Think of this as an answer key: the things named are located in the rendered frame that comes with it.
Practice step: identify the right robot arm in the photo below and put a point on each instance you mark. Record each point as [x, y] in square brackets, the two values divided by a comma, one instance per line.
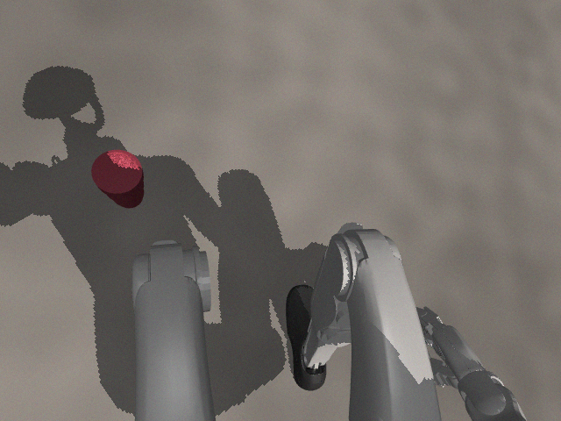
[486, 398]

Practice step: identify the right robot hand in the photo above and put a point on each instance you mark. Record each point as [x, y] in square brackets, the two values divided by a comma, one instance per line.
[449, 345]

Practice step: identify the right robot foot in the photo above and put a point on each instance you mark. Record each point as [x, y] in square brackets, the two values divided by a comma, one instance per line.
[298, 316]

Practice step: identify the cup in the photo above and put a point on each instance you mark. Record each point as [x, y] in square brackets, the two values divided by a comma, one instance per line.
[119, 175]

